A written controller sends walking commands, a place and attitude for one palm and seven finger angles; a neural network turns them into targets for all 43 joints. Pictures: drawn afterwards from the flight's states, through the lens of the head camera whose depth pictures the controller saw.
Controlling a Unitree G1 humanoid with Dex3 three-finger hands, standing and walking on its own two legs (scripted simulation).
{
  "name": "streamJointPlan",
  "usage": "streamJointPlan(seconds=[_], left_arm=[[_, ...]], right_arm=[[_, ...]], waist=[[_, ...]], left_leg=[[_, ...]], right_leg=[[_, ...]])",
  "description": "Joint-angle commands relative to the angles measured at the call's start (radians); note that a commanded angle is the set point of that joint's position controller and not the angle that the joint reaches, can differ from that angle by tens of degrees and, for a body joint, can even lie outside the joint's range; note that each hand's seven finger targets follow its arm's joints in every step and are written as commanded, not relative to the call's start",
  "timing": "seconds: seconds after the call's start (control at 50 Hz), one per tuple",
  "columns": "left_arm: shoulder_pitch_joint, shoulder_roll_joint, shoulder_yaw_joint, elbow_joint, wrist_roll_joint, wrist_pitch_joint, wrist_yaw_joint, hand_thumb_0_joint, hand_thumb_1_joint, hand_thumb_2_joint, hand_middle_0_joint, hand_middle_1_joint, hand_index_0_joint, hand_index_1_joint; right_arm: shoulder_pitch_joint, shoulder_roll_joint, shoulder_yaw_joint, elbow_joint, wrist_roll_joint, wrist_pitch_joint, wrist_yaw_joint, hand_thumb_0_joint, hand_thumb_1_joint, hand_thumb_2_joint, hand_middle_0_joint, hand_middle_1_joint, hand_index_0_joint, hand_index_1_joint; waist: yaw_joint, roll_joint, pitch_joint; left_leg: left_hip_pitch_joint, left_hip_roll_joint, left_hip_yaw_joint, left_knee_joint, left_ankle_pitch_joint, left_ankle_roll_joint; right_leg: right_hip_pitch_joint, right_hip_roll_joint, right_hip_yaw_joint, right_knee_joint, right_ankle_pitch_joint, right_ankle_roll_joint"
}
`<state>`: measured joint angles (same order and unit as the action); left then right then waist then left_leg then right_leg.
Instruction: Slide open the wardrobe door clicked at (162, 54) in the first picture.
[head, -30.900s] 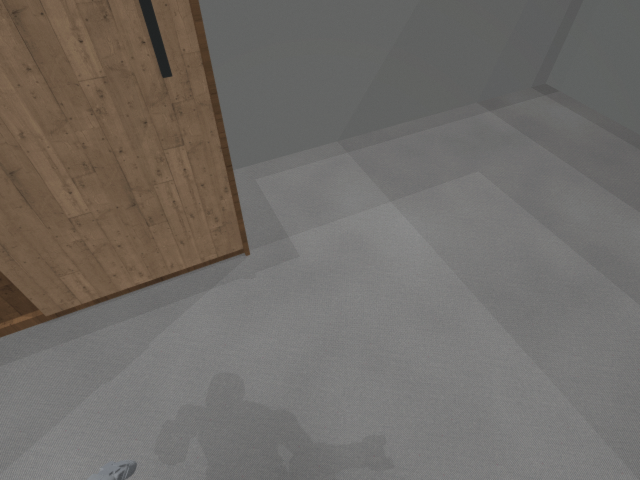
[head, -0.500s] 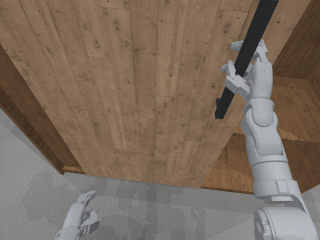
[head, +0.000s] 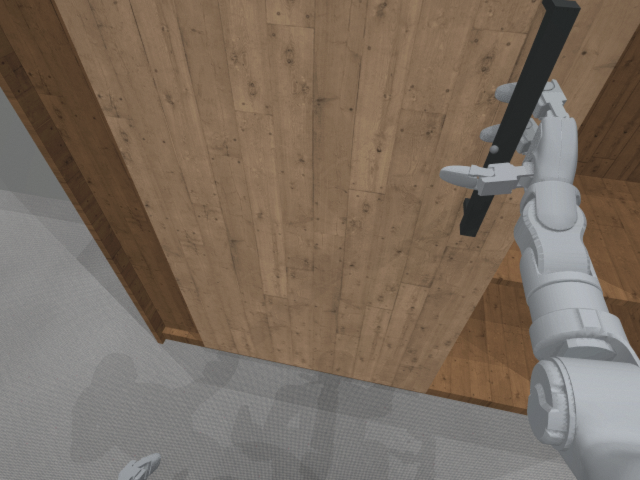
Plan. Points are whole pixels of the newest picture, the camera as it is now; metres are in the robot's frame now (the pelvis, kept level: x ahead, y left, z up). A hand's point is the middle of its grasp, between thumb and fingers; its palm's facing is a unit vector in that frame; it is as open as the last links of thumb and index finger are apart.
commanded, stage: loosen the grip on the handle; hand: right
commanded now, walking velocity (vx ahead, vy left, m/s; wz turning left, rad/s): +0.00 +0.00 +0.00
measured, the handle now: (502, 134) +0.51 -0.16 +0.21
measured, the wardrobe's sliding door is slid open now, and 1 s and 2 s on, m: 0.53 0.53 0.53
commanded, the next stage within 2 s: slip the hand off the handle in 0.22 s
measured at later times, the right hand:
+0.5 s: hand (494, 148) +0.47 -0.14 +0.21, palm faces +0.06 +0.99 -0.09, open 14.7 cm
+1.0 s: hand (575, 167) +0.45 -0.23 +0.21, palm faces +0.13 +0.99 -0.08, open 14.7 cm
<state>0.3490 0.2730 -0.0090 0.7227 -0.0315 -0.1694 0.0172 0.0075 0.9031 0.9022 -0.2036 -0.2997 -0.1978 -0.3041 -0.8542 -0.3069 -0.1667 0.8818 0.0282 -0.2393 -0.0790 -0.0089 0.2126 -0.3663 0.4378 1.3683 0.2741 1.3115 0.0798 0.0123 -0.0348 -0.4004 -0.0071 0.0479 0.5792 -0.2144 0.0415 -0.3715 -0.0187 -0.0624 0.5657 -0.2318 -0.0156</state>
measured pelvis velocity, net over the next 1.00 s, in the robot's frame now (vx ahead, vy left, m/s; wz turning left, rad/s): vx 0.04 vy -0.02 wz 0.01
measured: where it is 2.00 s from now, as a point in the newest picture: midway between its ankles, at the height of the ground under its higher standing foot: outside the picture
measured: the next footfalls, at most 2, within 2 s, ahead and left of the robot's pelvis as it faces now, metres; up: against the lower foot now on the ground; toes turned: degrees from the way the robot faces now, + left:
none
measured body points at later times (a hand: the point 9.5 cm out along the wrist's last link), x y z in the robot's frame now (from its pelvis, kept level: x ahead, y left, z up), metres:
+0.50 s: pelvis +0.03 -0.03 +0.00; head +0.04 -0.03 +0.45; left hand +0.13 +0.22 -0.10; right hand +0.46 -0.19 +0.22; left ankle +0.06 +0.09 -0.73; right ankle +0.04 -0.12 -0.73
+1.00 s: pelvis +0.04 -0.02 +0.01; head +0.04 -0.03 +0.46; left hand +0.15 +0.23 -0.09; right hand +0.43 -0.28 +0.21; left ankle +0.06 +0.09 -0.73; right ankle +0.04 -0.12 -0.73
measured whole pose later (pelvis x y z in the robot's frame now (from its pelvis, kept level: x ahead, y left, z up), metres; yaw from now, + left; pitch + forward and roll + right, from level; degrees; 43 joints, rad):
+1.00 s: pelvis +0.04 -0.02 +0.01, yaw +1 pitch +2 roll +1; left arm 0.32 0.26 -0.03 0.68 -0.04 -0.11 0.07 0.01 0.90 0.90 -0.20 -0.30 -0.20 -0.30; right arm -0.57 -0.36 -0.25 0.53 0.14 -0.14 0.10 -0.02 0.55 -0.19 0.28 1.16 0.25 1.15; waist 0.00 -0.01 -0.05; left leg -0.30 -0.01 0.03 0.50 -0.24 0.01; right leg -0.29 0.01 -0.03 0.54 -0.28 -0.03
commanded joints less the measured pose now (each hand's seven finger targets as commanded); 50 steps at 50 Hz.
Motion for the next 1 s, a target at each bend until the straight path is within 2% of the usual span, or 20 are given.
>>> streamJointPlan(seconds=[0.0, 0.02, 0.04, 0.06, 0.08, 0.14, 0.2, 0.24, 0.28, 0.3, 0.38, 0.42, 0.52, 0.58, 0.64, 0.76, 0.84, 0.88, 0.94, 0.98], left_arm=[[-0.049, 0.131, 0.044, -0.128, -0.008, -0.066, 0.012, 0.0, 0.9, 0.9, -0.2, -0.3, -0.2, -0.3], [-0.06, 0.132, 0.048, -0.136, -0.007, -0.068, 0.014, 0.0, 0.9, 0.9, -0.2, -0.3, -0.2, -0.3], [-0.072, 0.12, 0.043, -0.139, -0.007, -0.07, 0.016, 0.0, 0.9, 0.9, -0.2, -0.3, -0.2, -0.3], [-0.064, 0.116, 0.041, -0.135, -0.006, -0.074, 0.014, 0.0, 0.9, 0.9, -0.2, -0.3, -0.2, -0.3], [-0.058, 0.121, 0.044, -0.132, -0.006, -0.073, 0.014, 0.0, 0.9, 0.9, -0.2, -0.3, -0.2, -0.3], [-0.055, 0.129, 0.041, -0.131, -0.003, -0.077, 0.013, 0.0, 0.9, 0.9, -0.2, -0.3, -0.2, -0.3], [-0.048, 0.134, 0.043, -0.13, 0.005, -0.074, 0.017, 0.0, 0.9, 0.9, -0.2, -0.3, -0.2, -0.3], [-0.046, 0.124, 0.04, -0.128, 0.005, -0.073, 0.016, 0.0, 0.9, 0.9, -0.2, -0.3, -0.2, -0.3], [-0.041, 0.125, 0.045, -0.129, 0.01, -0.075, 0.015, 0.0, 0.9, 0.9, -0.2, -0.3, -0.2, -0.3], [-0.027, 0.133, 0.044, -0.117, 0.014, -0.067, 0.018, 0.0, 0.9, 0.9, -0.2, -0.3, -0.2, -0.3], [-0.036, 0.12, 0.037, -0.135, 0.015, -0.042, 0.022, 0.0, 0.9, 0.9, -0.2, -0.3, -0.2, -0.3], [-0.041, 0.116, 0.034, -0.142, 0.014, -0.029, 0.027, 0.0, 0.9, 0.9, -0.2, -0.3, -0.2, -0.3], [-0.076, 0.101, 0.024, -0.169, 0.01, -0.003, 0.037, 0.0, 0.9, 0.9, -0.2, -0.3, -0.2, -0.3], [-0.092, 0.102, 0.021, -0.18, 0.011, 0.011, 0.049, 0.0, 0.9, 0.9, -0.2, -0.3, -0.2, -0.3], [-0.1, 0.097, 0.017, -0.186, 0.007, 0.017, 0.051, 0.0, 0.9, 0.9, -0.2, -0.3, -0.2, -0.3], [-0.103, 0.101, 0.021, -0.184, -0.003, 0.019, 0.061, 0.0, 0.9, 0.9, -0.2, -0.3, -0.2, -0.3], [-0.097, 0.112, 0.027, -0.179, -0.011, 0.011, 0.061, 0.0, 0.9, 0.9, -0.2, -0.3, -0.2, -0.3], [-0.089, 0.118, 0.028, -0.172, -0.015, 0.014, 0.066, 0.0, 0.9, 0.9, -0.2, -0.3, -0.2, -0.3], [-0.107, 0.112, 0.03, -0.189, -0.021, 0.001, 0.059, 0.0, 0.9, 0.9, -0.2, -0.3, -0.2, -0.3], [-0.11, 0.113, 0.032, -0.194, -0.021, -0.005, 0.056, 0.0, 0.9, 0.9, -0.2, -0.3, -0.2, -0.3]], right_arm=[[-0.556, -0.181, -0.023, -0.169, 0.025, -0.093, 0.02, 0.0, 0.55, -0.2, 0.33, 1.25, 0.33, 1.25], [-0.564, -0.262, -0.094, -0.246, 0.035, -0.103, 0.015, 0.0, 0.55, -0.2, 0.317, 1.233, 0.317, 1.233], [-0.561, -0.226, -0.047, -0.259, 0.025, -0.103, 0.017, 0.0, 0.55, -0.2, 0.303, 1.217, 0.303, 1.217], [-0.542, -0.179, -0.016, -0.251, 0.021, -0.1, 0.016, 0.0, 0.55, -0.2, 0.29, 1.2, 0.29, 1.2], [-0.509, -0.183, -0.028, -0.226, 0.022, -0.097, 0.009, 0.0, 0.55, -0.2, 0.277, 1.183, 0.277, 1.183], [-0.464, -0.147, -0.006, -0.24, 0.033, -0.086, -0.002, 0.0, 0.55, -0.2, 0.25, 1.15, 0.25, 1.15], [-0.473, -0.203, -0.049, -0.282, 0.019, -0.082, -0.021, 0.0, 0.55, -0.2, 0.25, 1.15, 0.25, 1.15], [-0.487, -0.139, 0.004, -0.306, 0.014, -0.076, -0.024, 0.0, 0.55, -0.2, 0.25, 1.15, 0.25, 1.15], [-0.449, -0.122, -0.002, -0.334, 0.014, -0.069, -0.032, 0.0, 0.55, -0.2, 0.25, 1.15, 0.25, 1.15], [-0.412, -0.178, -0.053, -0.283, 0.008, -0.059, -0.037, 0.0, 0.55, -0.2, 0.25, 1.15, 0.25, 1.15], [-0.369, -0.162, -0.052, -0.36, 0.013, -0.034, -0.023, 0.0, 0.55, -0.2, 0.25, 1.15, 0.25, 1.15], [-0.338, -0.172, -0.071, -0.37, 0.02, -0.015, -0.02, 0.0, 0.55, -0.2, 0.25, 1.15, 0.25, 1.15], [-0.277, -0.172, -0.095, -0.434, 0.034, 0.02, -0.018, 0.0, 0.55, -0.2, 0.25, 1.15, 0.25, 1.15], [-0.264, -0.224, -0.128, -0.47, 0.027, 0.027, -0.018, 0.0, 0.55, -0.2, 0.25, 1.15, 0.25, 1.15], [-0.279, -0.205, -0.098, -0.507, 0.026, 0.026, -0.001, 0.0, 0.55, -0.2, 0.25, 1.15, 0.25, 1.15], [-0.253, -0.238, -0.115, -0.556, 0.062, 0.014, 0.078, 0.0, 0.55, -0.2, 0.25, 1.15, 0.25, 1.15], [-0.201, -0.23, -0.11, -0.561, 0.096, 0.013, 0.137, 0.0, 0.55, -0.2, 0.25, 1.15, 0.25, 1.15], [-0.21, -0.235, -0.104, -0.534, 0.104, 0.022, 0.164, 0.0, 0.55, -0.2, 0.25, 1.15, 0.25, 1.15], [-0.155, -0.166, -0.061, -0.624, 0.136, 0.027, 0.197, 0.0, 0.55, -0.2, 0.25, 1.15, 0.25, 1.15], [-0.098, -0.158, -0.063, -0.665, 0.145, 0.03, 0.198, 0.0, 0.55, -0.2, 0.25, 1.15, 0.25, 1.15]], waist=[[0.001, 0.059, -0.249], [-0.034, 0.039, -0.319], [-0.026, -0.018, -0.318], [-0.021, -0.005, -0.28], [-0.017, 0.037, -0.249], [-0.014, 0.018, -0.212], [-0.018, 0.031, -0.24], [-0.006, 0.009, -0.229], [-0.016, 0.015, -0.26], [-0.02, 0.032, -0.251], [-0.039, 0.004, -0.286], [-0.045, 0.028, -0.289], [-0.072, 0.018, -0.28], [-0.076, 0.041, -0.28], [-0.068, -0.003, -0.284], [-0.065, -0.046, -0.314], [-0.06, -0.056, -0.299], [-0.042, -0.011, -0.258], [-0.063, -0.084, -0.295], [-0.07, -0.059, -0.298]], left_leg=[[0.068, 0.029, -0.121, -0.188, -0.285, -0.024], [0.13, 0.032, -0.131, -0.185, -0.275, -0.02], [0.134, 0.031, -0.133, -0.178, -0.253, -0.019], [0.104, 0.025, -0.116, -0.177, -0.25, -0.017], [0.092, 0.023, -0.104, -0.179, -0.249, -0.018], [0.063, 0.019, -0.095, -0.182, -0.234, -0.02], [0.09, 0.019, -0.091, -0.171, -0.194, -0.022], [0.069, 0.013, -0.076, -0.159, -0.157, -0.021], [0.076, 0.006, -0.058, -0.136, -0.072, -0.015], [0.079, 0.005, -0.056, -0.13, -0.041, -0.016], [0.116, 0.003, -0.044, -0.109, 0.097, -0.011], [0.133, 0.003, -0.042, -0.102, 0.148, -0.012], [0.158, 0.004, -0.036, -0.102, 0.178, -0.01], [0.183, 0.005, -0.04, -0.109, 0.18, -0.01], [0.172, 0.006, -0.042, -0.114, 0.168, -0.01], [0.19, 0.001, -0.045, -0.115, 0.212, -0.005], [0.167, -0.003, -0.04, -0.12, 0.211, -0.006], [0.149, -0.004, -0.035, -0.13, 0.185, -0.009], [0.142, -0.005, -0.03, -0.119, 0.185, -0.003], [0.14, -0.009, -0.023, -0.112, 0.189, -0.003]], right_leg=[[0.01, 0.032, 0.028, -0.082, -0.196, -0.025], [0.025, 0.031, 0.025, -0.087, -0.175, -0.027], [0.027, 0.034, 0.021, -0.088, -0.169, -0.028], [0.033, 0.031, 0.03, -0.095, -0.184, -0.027], [0.022, 0.025, 0.042, -0.1, -0.192, -0.029], [0.038, 0.023, 0.041, -0.107, -0.201, -0.03], [0.042, 0.018, 0.048, -0.11, -0.171, -0.033], [0.07, 0.014, 0.057, -0.115, -0.163, -0.03], [0.113, 0.006, 0.071, -0.111, -0.086, -0.029], [0.104, 0.005, 0.073, -0.107, -0.053, -0.028], [0.148, 0.004, 0.069, -0.095, 0.101, -0.022], [0.157, 0.0, 0.068, -0.093, 0.152, -0.019], [0.165, -0.002, 0.062, -0.101, 0.188, -0.011], [0.156, -0.002, 0.06, -0.102, 0.186, -0.016], [0.175, -0.001, 0.061, -0.106, 0.173, -0.013], [0.213, 0.002, 0.062, -0.094, 0.22, -0.013], [0.226, 0.003, 0.069, -0.087, 0.225, -0.013], [0.204, 0.001, 0.076, -0.089, 0.192, -0.018], [0.25, 0.005, 0.085, -0.086, 0.213, -0.01], [0.26, 0.0, 0.095, -0.081, 0.24, -0.007]])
